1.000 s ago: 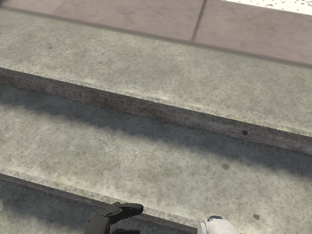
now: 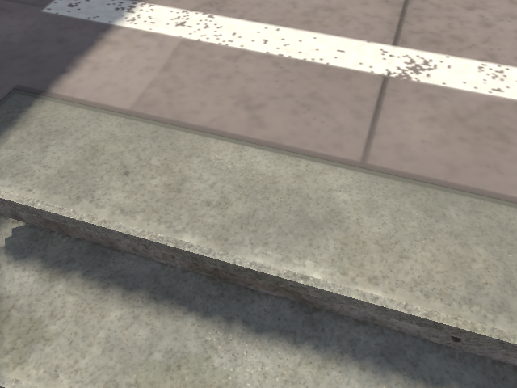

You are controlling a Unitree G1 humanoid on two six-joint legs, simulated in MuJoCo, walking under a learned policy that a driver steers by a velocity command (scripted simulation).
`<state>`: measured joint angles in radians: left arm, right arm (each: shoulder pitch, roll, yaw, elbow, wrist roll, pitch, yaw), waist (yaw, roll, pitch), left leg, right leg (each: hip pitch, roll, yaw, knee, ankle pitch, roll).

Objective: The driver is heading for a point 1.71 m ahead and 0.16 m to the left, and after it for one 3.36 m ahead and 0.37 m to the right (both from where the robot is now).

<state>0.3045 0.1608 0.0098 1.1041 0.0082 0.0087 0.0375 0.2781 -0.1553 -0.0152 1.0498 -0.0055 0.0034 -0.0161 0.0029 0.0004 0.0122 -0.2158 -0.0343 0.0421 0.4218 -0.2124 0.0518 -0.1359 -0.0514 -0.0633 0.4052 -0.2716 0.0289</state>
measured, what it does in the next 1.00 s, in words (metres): lifts its left foot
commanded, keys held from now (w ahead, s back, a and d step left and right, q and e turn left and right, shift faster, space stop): no key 0.64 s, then w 0.36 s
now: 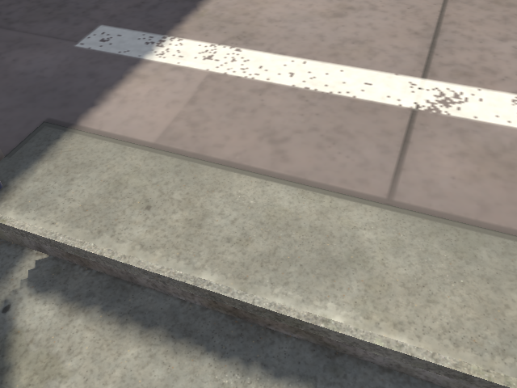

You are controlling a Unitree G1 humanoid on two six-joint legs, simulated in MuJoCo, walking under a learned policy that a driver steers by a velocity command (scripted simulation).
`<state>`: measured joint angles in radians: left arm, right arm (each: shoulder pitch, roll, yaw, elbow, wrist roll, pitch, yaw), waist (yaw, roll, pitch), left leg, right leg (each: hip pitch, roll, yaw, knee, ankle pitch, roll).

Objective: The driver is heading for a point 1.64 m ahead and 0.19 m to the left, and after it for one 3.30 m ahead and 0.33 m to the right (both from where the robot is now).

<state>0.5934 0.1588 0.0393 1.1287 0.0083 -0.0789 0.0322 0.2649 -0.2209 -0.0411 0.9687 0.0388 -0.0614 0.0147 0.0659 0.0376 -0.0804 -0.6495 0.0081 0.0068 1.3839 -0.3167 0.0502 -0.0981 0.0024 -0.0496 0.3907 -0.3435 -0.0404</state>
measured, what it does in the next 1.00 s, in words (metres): climbs: left foot 0.13 m higher, then right foot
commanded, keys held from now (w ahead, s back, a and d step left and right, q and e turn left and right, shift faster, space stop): w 0.20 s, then no key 0.74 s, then w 0.06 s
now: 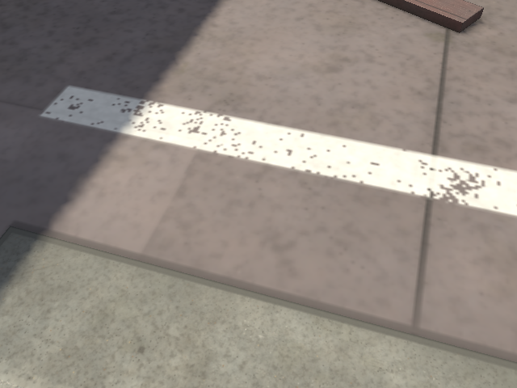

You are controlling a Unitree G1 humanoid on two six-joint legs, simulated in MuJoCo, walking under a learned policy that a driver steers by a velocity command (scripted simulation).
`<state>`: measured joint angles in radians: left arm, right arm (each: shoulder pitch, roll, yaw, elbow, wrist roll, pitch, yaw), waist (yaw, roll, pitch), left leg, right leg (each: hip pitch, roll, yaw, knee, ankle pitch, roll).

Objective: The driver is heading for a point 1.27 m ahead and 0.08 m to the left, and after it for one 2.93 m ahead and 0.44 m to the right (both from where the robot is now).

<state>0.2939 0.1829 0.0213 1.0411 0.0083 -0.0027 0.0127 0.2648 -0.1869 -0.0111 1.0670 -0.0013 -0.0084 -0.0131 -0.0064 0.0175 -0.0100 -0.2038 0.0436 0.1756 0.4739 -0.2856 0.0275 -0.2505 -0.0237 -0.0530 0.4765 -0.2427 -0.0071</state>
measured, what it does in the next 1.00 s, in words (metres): climbs: right foot 0.14 m higher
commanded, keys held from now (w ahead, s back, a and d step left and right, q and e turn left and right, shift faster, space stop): w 1.00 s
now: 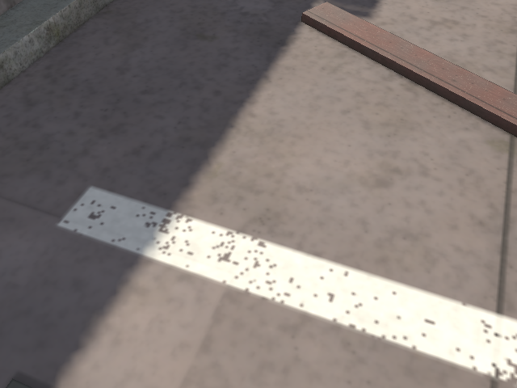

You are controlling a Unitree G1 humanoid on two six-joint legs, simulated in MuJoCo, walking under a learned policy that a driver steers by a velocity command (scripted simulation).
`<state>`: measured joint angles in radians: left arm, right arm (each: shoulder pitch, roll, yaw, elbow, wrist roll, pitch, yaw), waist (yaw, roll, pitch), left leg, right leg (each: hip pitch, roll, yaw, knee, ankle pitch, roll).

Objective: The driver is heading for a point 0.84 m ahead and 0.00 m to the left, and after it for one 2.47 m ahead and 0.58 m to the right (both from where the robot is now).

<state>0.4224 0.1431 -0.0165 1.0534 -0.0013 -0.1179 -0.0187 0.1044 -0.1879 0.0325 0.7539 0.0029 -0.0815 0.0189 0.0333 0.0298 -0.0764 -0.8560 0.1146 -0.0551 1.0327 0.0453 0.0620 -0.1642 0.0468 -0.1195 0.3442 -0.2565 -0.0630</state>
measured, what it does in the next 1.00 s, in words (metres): walks ahead: left foot, then right foot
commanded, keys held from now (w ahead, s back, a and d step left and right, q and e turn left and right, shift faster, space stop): w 1.00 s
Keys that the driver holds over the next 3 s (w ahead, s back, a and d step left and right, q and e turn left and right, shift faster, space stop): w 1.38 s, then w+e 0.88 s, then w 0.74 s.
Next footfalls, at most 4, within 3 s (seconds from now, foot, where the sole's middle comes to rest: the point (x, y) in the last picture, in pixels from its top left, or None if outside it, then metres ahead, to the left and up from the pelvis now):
0.18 left None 0.26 0.15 -0.78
0.72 right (315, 363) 0.60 -0.09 -0.78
1.26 left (233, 269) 0.89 0.15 -0.78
1.84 right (319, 202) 1.17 -0.13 -0.78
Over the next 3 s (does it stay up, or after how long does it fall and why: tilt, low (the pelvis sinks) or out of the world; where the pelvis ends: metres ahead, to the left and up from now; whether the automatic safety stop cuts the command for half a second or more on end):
stays up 1.57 -0.31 0.00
